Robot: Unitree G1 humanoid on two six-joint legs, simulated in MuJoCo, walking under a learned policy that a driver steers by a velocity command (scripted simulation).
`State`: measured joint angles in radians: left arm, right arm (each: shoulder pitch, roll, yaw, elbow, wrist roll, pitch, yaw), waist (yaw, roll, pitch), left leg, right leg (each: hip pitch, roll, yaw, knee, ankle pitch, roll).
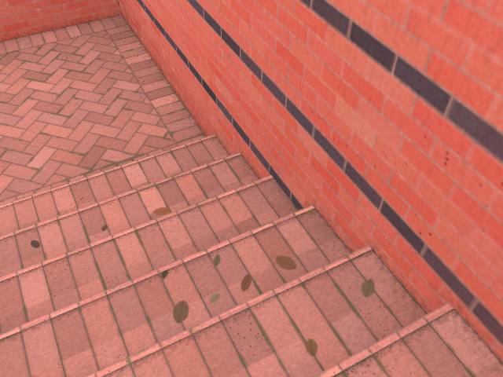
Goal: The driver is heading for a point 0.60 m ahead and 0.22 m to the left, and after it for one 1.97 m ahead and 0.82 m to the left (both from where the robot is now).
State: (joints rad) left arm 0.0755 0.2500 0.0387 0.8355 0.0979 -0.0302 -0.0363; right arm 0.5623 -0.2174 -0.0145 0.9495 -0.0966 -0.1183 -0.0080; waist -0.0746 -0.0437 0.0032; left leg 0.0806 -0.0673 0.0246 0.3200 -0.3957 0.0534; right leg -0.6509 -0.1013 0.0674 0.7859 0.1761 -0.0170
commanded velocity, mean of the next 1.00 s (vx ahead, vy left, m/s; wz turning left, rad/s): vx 0.50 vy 0.00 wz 0.50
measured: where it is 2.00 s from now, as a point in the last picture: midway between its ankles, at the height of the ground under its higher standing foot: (123, 297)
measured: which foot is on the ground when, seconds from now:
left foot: down 0.00-0.22, up 0.24-0.80, down 0.82-1.00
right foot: up 0.00-0.18, down 0.20-0.84, up 0.86-1.00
